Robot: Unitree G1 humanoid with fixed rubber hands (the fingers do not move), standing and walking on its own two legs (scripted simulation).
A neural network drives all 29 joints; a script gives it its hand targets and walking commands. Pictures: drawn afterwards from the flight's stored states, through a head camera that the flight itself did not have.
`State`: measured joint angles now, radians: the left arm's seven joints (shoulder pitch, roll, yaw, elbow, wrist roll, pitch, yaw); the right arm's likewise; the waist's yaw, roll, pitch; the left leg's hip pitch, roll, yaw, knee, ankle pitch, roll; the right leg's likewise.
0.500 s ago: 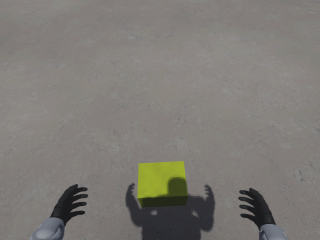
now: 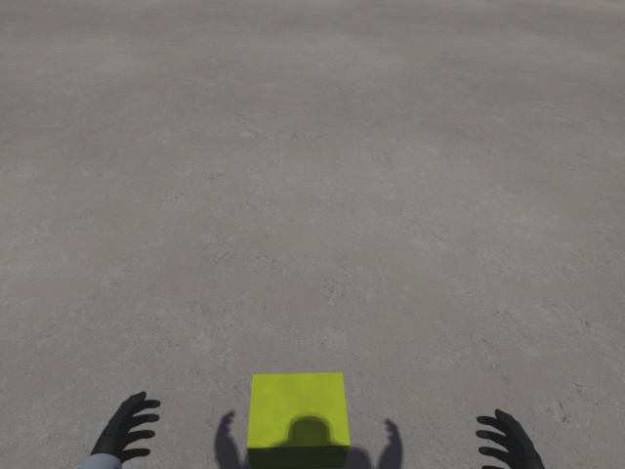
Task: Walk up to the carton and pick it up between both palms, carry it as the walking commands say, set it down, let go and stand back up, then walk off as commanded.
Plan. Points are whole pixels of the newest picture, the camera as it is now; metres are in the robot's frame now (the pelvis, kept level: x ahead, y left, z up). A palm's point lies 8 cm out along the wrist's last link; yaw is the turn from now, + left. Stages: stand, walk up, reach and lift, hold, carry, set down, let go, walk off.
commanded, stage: stand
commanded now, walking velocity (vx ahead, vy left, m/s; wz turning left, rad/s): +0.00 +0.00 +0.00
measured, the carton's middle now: (297, 420) +0.44 +0.04 -0.68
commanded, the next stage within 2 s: walk off in 1.68 s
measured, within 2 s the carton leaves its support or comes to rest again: neither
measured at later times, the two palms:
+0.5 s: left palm out of the picture +0.10 +0.27 -0.05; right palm out of the picture +0.12 -0.28 -0.06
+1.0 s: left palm out of the picture +0.06 +0.27 -0.07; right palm out of the picture +0.08 -0.29 -0.07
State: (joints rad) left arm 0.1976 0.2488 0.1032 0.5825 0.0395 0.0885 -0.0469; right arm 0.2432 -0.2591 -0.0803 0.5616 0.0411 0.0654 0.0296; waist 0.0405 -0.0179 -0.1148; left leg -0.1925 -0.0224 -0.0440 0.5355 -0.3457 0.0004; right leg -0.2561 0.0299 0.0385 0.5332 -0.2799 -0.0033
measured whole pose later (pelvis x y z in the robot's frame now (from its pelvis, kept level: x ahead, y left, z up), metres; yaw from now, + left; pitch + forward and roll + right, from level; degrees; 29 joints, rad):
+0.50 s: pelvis -0.03 -0.01 +0.00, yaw +0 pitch -2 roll +0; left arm 0.25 0.25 0.10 0.68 0.05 0.00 -0.02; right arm 0.28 -0.31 -0.08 0.64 0.04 0.00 0.01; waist 0.04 0.03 -0.21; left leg -0.19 -0.02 -0.04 0.54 -0.31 0.00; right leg -0.26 0.03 0.04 0.53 -0.24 0.00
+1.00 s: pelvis -0.05 -0.01 +0.00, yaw +0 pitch -4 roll +0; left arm 0.27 0.26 0.10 0.71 0.04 -0.01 -0.02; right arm 0.30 -0.33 -0.08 0.68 0.04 -0.03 0.01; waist 0.04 0.02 -0.12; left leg -0.19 -0.02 -0.04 0.54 -0.28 0.00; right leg -0.26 0.03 0.04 0.53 -0.22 0.00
